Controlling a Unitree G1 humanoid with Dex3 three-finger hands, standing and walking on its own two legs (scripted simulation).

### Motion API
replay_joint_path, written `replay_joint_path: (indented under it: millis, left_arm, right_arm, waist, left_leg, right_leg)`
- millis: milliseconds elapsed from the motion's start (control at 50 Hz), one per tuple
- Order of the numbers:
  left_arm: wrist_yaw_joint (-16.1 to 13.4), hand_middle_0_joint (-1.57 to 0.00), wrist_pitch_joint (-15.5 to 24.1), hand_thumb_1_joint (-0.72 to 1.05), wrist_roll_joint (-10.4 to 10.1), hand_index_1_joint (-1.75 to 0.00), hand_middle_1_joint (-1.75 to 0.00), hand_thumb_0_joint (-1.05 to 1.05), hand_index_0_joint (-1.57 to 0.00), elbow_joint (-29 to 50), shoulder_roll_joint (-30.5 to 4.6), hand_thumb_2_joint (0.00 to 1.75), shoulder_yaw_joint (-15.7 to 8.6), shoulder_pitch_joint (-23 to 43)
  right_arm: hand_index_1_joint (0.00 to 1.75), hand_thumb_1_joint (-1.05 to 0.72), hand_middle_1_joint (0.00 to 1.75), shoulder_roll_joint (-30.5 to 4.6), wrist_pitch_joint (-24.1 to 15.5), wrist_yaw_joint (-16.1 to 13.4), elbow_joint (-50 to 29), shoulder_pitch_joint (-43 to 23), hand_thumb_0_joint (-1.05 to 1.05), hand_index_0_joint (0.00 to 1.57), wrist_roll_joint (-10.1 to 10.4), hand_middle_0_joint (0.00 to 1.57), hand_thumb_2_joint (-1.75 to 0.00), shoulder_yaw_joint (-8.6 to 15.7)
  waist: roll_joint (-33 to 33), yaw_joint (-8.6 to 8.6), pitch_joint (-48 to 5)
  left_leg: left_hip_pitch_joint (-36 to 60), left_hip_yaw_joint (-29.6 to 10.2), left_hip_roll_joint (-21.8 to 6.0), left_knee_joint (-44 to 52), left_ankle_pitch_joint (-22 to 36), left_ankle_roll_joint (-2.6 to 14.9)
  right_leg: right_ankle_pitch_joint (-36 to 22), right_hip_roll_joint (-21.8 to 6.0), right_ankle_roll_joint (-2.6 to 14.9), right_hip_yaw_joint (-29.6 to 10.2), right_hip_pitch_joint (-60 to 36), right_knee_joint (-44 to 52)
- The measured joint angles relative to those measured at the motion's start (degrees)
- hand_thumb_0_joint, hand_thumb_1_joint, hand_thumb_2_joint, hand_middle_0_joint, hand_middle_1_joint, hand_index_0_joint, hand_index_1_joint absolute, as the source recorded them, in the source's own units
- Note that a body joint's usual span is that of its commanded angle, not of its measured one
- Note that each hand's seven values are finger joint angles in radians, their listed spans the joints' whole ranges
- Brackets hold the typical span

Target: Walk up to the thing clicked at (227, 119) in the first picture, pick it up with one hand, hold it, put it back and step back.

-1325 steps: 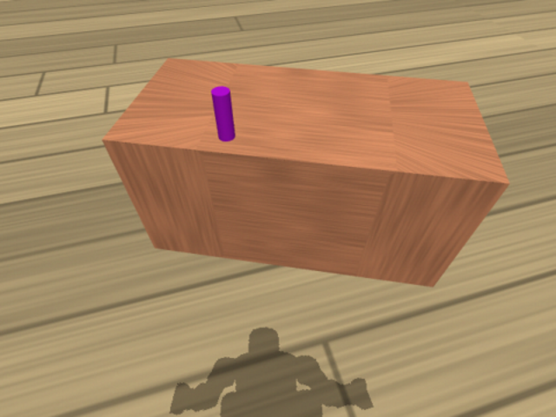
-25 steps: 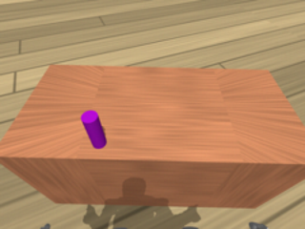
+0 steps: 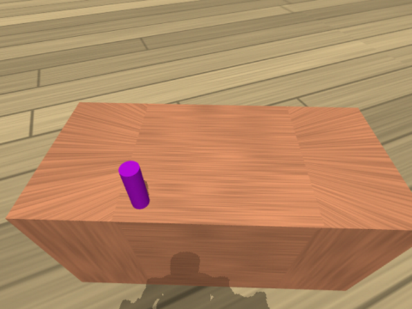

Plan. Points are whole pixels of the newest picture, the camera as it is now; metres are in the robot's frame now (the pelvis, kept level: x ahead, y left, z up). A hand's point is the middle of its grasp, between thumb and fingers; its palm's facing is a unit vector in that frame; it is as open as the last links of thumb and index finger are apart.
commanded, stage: stand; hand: left
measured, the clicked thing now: (135, 186) +0.45 +0.20 -0.09
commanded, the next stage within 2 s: none
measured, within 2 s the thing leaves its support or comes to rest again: neither
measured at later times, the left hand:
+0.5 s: hand out of the picture +0.07 +0.25 -0.15, palm faces -0.03 -0.94 -0.34, open 7.4 cm
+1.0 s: hand out of the picture +0.08 +0.25 -0.15, palm faces -0.03 -0.94 -0.34, open 7.4 cm
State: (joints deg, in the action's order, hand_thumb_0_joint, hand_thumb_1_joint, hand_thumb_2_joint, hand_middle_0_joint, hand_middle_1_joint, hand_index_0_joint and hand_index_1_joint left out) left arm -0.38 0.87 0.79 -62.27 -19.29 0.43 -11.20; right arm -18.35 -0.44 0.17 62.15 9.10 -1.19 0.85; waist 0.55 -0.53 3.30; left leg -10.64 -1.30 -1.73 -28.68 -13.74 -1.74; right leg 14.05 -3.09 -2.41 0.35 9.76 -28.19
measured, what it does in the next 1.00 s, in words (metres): stands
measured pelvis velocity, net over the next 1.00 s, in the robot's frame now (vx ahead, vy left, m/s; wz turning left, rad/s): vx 0.02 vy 0.00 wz -0.01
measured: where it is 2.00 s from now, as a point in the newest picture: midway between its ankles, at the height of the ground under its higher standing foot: outside the picture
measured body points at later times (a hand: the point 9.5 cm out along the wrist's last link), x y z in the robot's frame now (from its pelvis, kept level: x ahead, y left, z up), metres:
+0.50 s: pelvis +0.01 +0.00 +0.01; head +0.01 -0.01 +0.46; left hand +0.07 +0.29 -0.13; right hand +0.06 -0.30 -0.13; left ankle +0.02 +0.14 -0.74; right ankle +0.02 -0.15 -0.74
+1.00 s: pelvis +0.02 +0.00 +0.01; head +0.02 -0.01 +0.46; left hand +0.08 +0.30 -0.12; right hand +0.08 -0.30 -0.13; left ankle +0.02 +0.14 -0.74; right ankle +0.02 -0.15 -0.74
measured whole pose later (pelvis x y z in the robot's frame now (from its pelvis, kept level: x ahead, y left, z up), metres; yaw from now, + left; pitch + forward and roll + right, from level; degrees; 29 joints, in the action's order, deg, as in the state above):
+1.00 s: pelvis +0.02 +0.00 +0.01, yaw -1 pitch -3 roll +0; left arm 0.2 0.7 0.5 -66.3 -19.6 -0.2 -6.7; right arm -19.8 -0.4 0.4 66.2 5.8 -0.8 0.5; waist 0.4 0.0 3.9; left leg -6.5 -0.5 -2.2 -20.4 -10.7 -2.1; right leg 11.1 -2.7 -2.4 -0.1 6.2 -20.5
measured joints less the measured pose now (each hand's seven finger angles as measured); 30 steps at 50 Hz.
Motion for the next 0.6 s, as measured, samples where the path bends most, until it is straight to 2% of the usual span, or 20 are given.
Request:
replay_joint_path:
  millis: [100, 200, 600]
  left_arm:
    - [0.1, -0.21, 0.1, 0.73, 0.0, -0.29, -0.30, 0.00, -0.20, -1.6, -0.1, 0.86, -0.1, 1.1]
    - [0.2, -0.21, 0.3, 0.84, 0.0, -0.29, -0.30, 0.00, -0.20, -2.8, -0.1, 0.89, -0.1, 1.9]
    - [0.4, -0.21, 0.1, 0.90, -0.3, -0.30, -0.30, 0.00, -0.20, -4.2, 0.0, 0.90, -0.4, 4.7]
  right_arm:
    - [0.30, -0.90, 0.30, -0.6, 0.2, 0.1, 1.6, -0.5, 0.00, 0.20, 0.1, 0.20, -0.90, 0.2]
    - [0.30, -0.91, 0.30, -1.1, 0.3, 0.2, 2.9, -0.6, 0.00, 0.20, 0.1, 0.20, -0.90, 0.3]
    - [0.30, -0.91, 0.30, -0.9, -0.1, 0.1, 4.2, -2.4, 0.00, 0.20, 0.3, 0.20, -0.90, -0.5]
  waist:
    - [0.1, 0.25, 0.4]
    - [0.2, 0.44, 0.7]
    - [-0.3, 0.55, 0.7]
  left_leg:
    - [0.9, -0.1, -0.1, 2.4, 1.4, -0.16]
    - [1.6, -0.1, -0.3, 3.9, 2.1, -0.29]
    - [3.6, 0.7, -0.3, 7.2, 3.0, -0.27]
  right_leg:
    - [-1.3, 0.1, 0.09, 0.2, -0.8, 2.2]
    - [-1.9, 0.2, 0.15, 0.2, -1.4, 3.5]
    - [-2.9, 0.3, 0.00, -0.4, -3.1, 6.7]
